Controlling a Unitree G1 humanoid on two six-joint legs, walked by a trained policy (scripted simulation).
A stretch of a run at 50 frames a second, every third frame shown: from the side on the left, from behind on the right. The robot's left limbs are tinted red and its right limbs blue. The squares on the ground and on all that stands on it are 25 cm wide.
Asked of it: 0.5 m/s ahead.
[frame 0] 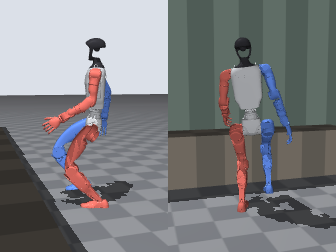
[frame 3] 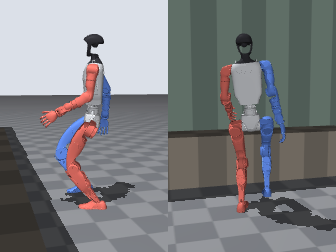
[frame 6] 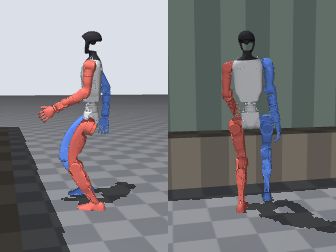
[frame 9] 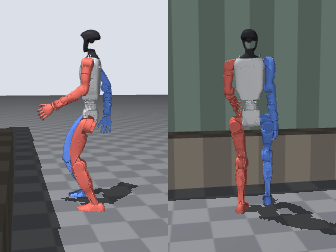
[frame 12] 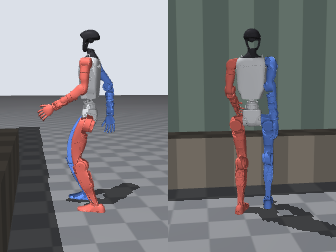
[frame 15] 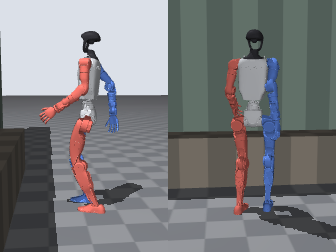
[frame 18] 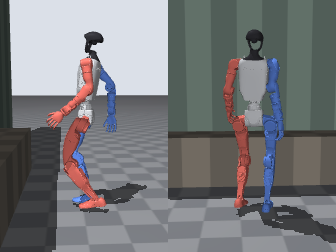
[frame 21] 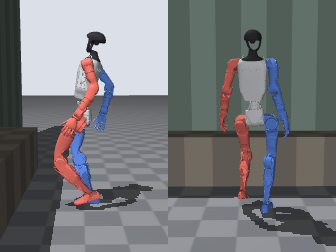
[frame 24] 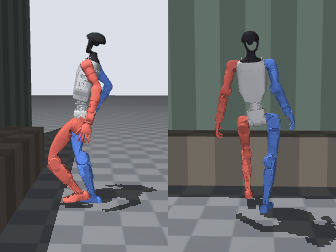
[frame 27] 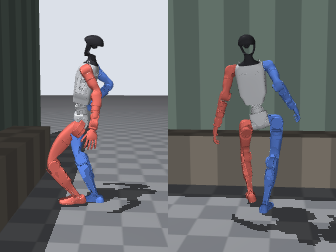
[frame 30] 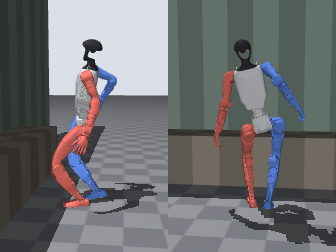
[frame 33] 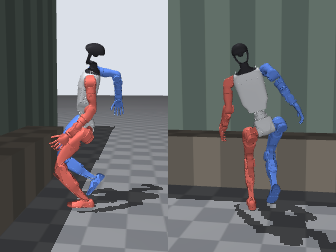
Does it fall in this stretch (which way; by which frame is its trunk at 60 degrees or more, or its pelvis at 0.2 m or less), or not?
no
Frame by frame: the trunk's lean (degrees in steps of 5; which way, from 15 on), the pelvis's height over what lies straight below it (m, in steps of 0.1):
0: 5, 0.7
3: 5, 0.7
6: 5, 0.7
9: 0, 0.8
12: 0, 0.8
15: 5, 0.8
18: 10, 0.8
21: 15 backward, 0.8
24: 15 backward, 0.8
27: 15 backward and to its left, 0.7
30: 15 backward and to its left, 0.7
33: 20 to its left, 0.7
